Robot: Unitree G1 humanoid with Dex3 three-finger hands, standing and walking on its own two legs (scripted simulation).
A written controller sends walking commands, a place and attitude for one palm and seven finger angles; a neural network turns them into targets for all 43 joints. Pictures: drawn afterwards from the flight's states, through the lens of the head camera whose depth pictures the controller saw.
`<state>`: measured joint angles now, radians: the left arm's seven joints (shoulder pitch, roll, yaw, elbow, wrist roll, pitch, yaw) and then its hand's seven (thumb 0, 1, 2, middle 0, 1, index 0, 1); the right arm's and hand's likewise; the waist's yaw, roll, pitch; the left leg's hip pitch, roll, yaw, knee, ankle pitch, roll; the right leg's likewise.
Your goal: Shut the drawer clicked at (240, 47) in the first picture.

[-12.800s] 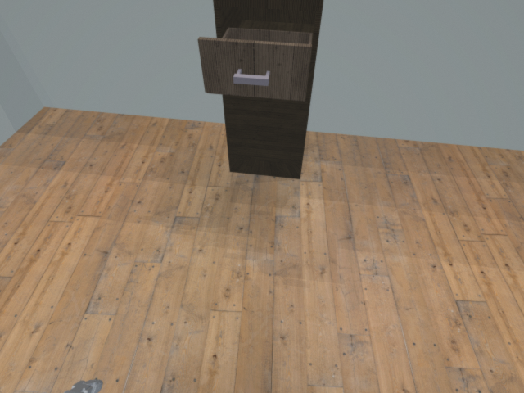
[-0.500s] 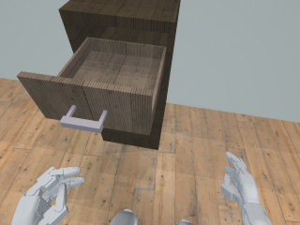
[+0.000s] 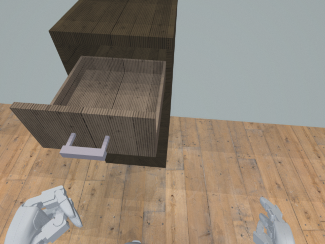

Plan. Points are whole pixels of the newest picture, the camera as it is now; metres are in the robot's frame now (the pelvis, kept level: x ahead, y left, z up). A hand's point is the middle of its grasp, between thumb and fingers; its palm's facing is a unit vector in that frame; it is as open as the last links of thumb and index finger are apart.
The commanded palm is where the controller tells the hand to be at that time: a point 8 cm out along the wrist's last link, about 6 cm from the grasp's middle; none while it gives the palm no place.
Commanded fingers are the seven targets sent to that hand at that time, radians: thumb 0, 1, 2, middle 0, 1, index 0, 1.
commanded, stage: raise the hand and make a fist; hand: left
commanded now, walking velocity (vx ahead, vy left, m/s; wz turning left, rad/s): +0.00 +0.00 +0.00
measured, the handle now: (86, 145) +0.35 +0.23 +0.03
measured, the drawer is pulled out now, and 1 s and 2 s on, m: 0.30 0.30 0.30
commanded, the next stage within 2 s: bring the fist close to the handle in 0.84 s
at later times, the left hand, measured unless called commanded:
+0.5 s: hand (52, 209) +0.16 +0.20 +0.13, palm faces +0.02 -1.00 -0.09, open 3.2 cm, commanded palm +0.12 +0.25 +0.14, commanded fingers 0.00 0.90 0.90 -1.40 -1.60 -1.40 -1.60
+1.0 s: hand (59, 208) +0.17 +0.19 +0.13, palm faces +0.03 -0.99 -0.11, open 3.2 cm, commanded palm +0.12 +0.25 +0.13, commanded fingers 0.00 0.90 0.90 -1.40 -1.60 -1.40 -1.60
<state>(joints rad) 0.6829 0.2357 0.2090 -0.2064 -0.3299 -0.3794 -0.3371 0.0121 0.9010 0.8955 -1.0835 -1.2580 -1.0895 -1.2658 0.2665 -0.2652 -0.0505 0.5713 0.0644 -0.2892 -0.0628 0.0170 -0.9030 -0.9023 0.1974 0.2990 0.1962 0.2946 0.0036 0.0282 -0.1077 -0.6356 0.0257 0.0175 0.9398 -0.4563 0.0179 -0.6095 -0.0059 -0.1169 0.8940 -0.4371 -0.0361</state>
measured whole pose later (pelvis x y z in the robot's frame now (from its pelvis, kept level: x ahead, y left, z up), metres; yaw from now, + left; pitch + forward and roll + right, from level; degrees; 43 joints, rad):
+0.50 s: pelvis +0.01 +0.02 +0.02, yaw +1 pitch +3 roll -2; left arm 0.65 0.24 0.15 -0.43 -0.26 -0.14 -0.25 0.01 0.90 0.90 -1.39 -1.59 -1.40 -1.60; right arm 0.24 -0.21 0.07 0.53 0.06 -0.30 -0.03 0.01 -0.90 -0.90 0.20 0.30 0.20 0.30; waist 0.05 0.05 -0.11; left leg -0.47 0.00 0.02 0.84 -0.43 0.05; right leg -0.43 -0.02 -0.11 0.77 -0.40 0.00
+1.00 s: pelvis +0.01 +0.00 +0.02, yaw +0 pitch +3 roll -1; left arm 0.63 0.25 0.21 -0.33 -0.30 -0.18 -0.28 0.01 0.90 0.90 -1.40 -1.59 -1.40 -1.60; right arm 0.25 -0.23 0.03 0.58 0.07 -0.35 -0.06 0.02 -0.90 -0.90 0.20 0.30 0.20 0.30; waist 0.03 0.06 -0.10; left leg -0.44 0.02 0.01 0.79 -0.41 0.01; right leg -0.41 0.00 -0.12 0.75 -0.39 -0.04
